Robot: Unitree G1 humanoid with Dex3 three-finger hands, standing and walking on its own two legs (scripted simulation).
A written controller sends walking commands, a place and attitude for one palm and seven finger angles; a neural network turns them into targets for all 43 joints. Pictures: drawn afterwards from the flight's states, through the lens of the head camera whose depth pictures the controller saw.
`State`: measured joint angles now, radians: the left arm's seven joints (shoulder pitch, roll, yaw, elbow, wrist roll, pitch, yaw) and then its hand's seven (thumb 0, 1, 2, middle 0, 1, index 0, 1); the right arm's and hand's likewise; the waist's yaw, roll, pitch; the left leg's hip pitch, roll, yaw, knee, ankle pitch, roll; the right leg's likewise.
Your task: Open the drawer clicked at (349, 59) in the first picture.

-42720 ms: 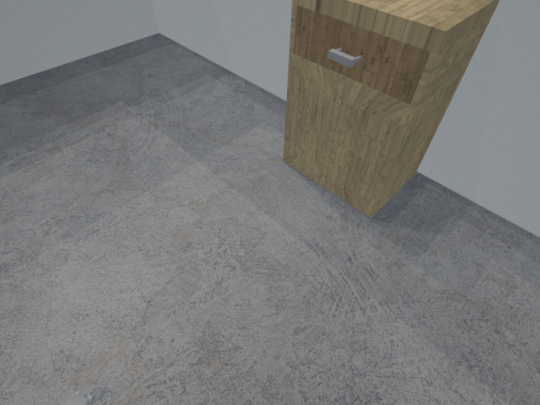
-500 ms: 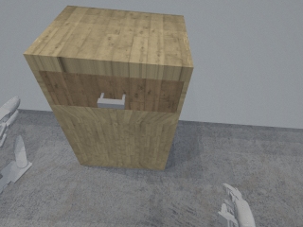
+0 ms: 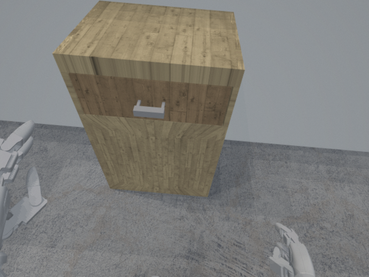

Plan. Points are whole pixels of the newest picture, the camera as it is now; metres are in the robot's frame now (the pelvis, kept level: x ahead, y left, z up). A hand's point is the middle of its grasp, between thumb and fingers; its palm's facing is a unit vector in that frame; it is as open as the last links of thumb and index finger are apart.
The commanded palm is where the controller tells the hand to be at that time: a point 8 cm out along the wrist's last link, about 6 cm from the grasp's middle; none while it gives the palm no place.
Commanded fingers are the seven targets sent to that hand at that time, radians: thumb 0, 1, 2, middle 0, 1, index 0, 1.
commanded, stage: step back with the hand held close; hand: left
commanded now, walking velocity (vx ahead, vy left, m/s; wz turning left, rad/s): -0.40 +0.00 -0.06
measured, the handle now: (150, 107) +0.64 +0.16 -0.06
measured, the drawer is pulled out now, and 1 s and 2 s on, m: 0.00 0.00 0.00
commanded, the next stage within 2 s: stop stepping back and stand still in 0.28 s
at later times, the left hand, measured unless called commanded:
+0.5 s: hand out of the picture +0.06 +0.21 +0.17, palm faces +0.24 -0.86 -0.45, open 7.4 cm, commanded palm +0.00 +0.26 +0.18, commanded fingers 0.00 0.90 0.90 -0.20 -0.30 -0.20 -0.30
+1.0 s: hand out of the picture -0.03 +0.23 +0.18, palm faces +0.31 -0.84 -0.44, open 7.4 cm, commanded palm -0.07 +0.27 +0.18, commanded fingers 0.00 0.90 0.90 -0.20 -0.30 -0.20 -0.30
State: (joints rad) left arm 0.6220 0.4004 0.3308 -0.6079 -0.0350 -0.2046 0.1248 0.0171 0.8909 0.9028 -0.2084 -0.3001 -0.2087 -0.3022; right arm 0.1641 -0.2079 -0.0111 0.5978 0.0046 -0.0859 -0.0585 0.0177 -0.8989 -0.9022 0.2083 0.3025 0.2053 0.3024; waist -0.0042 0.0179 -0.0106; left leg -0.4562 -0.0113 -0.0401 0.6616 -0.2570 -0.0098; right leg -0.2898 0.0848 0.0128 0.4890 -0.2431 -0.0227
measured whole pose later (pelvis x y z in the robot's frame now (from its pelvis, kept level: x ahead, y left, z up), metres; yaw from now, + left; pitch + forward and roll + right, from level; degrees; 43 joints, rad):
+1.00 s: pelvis -0.22 +0.00 +0.01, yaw -5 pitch +1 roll +0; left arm 0.65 0.39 0.36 -0.57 -0.03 -0.20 0.14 0.02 0.89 0.90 -0.21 -0.30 -0.21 -0.30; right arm 0.29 -0.20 0.01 0.65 -0.02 -0.10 -0.06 0.02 -0.90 -0.90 0.21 0.30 0.20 0.30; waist 0.00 -0.03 -0.07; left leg -0.54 0.02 0.05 0.97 -0.31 -0.01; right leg -0.20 0.00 -0.10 0.48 -0.30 -0.05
